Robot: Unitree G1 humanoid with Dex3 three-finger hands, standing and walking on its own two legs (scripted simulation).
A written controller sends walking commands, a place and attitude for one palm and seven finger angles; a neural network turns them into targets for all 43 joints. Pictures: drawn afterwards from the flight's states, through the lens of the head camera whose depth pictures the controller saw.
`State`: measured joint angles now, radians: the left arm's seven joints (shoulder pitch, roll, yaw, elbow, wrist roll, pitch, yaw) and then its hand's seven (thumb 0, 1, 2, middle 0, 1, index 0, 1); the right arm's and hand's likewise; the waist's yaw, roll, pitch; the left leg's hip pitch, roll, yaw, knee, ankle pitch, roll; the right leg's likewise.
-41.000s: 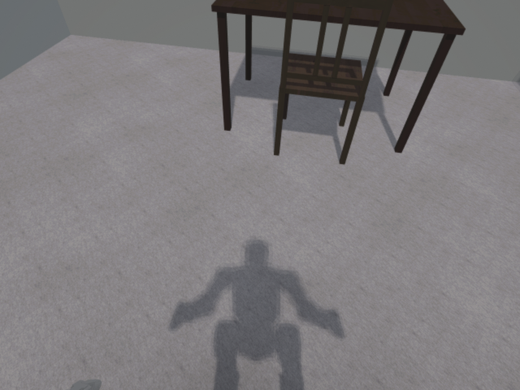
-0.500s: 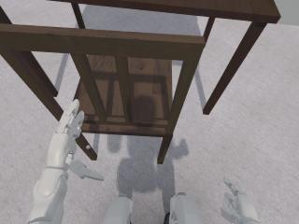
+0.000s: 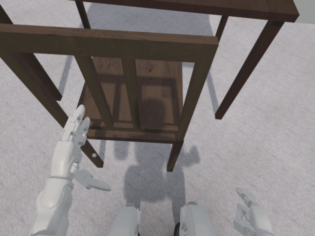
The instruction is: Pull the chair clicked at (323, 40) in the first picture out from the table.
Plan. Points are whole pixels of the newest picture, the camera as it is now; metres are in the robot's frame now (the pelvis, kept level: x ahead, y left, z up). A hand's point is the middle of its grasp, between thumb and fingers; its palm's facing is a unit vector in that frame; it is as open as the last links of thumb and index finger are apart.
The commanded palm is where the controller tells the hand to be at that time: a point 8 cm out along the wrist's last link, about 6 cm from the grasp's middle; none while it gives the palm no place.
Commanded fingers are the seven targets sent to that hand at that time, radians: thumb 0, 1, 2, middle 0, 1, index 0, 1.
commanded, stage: aim the fingers beside a spindle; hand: left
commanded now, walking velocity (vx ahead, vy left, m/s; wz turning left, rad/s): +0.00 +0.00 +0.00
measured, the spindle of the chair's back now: (99, 97) +0.46 +0.18 +0.03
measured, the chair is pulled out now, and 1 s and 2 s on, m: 0.22 0.22 0.22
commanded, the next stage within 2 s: push the fingers through the gap in 0.16 s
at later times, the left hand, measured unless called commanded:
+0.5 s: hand (94, 147) +0.32 +0.16 +0.02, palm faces -0.05 -1.00 -0.04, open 16.9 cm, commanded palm +0.30 +0.21 +0.03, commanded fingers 0.00 -0.50 0.30 -0.06 -0.08 -0.06 -0.08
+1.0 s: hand (100, 130) +0.36 +0.16 +0.03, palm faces -0.04 -1.00 -0.05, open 16.9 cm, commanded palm +0.35 +0.21 +0.03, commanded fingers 0.00 -0.50 0.30 -0.06 -0.08 -0.06 -0.08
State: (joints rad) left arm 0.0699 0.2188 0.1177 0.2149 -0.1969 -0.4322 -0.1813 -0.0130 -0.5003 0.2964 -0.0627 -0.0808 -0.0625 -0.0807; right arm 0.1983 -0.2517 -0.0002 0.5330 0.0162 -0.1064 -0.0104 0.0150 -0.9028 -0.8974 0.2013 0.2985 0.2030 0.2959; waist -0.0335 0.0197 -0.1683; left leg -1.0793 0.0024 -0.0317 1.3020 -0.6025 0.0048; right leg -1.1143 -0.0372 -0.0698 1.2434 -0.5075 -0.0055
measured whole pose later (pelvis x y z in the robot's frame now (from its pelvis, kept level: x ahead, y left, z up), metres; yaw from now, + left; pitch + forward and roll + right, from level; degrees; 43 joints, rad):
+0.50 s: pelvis +0.00 +0.00 +0.00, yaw +0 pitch +22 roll -2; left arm -0.04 0.23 0.13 0.27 -0.20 -0.41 -0.19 -0.01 -0.50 0.30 -0.06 -0.08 -0.06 -0.08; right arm 0.19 -0.26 0.00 0.55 0.02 -0.11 -0.02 0.01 -0.90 -0.90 0.20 0.30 0.20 0.30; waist -0.04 0.02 -0.16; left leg -1.10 0.00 -0.04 1.31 -0.60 0.00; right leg -1.13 -0.04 -0.08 1.25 -0.50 -0.01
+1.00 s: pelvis +0.00 +0.00 +0.00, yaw +0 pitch +23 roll -1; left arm -0.23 0.24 0.18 0.47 -0.17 -0.43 -0.17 -0.01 -0.50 0.30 -0.06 -0.08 -0.06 -0.08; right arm 0.21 -0.26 0.00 0.58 0.02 -0.08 -0.01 0.01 -0.90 -0.90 0.20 0.30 0.20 0.30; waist -0.06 0.02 -0.16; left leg -1.10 0.00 -0.02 1.29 -0.59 0.00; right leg -1.14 -0.03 -0.06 1.24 -0.49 -0.01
